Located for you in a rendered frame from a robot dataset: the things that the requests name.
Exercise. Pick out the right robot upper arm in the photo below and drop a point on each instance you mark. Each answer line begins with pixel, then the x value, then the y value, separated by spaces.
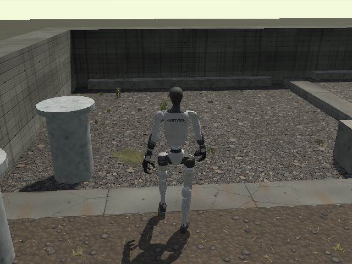
pixel 195 124

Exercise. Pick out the robot left hand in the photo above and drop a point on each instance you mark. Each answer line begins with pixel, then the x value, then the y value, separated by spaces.
pixel 145 165

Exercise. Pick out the robot right hand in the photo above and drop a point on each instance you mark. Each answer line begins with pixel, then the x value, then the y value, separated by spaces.
pixel 199 153

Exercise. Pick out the robot left forearm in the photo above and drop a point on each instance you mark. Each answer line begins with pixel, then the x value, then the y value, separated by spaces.
pixel 150 149

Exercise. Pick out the right robot foot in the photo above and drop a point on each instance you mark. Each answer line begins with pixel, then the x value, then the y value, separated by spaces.
pixel 183 228

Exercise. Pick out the robot right forearm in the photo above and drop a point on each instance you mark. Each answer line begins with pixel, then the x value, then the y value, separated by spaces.
pixel 201 144

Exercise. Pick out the left robot upper arm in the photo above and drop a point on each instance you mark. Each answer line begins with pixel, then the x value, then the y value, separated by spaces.
pixel 156 125

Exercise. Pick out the left robot shin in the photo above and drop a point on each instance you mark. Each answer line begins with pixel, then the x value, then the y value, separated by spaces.
pixel 162 188

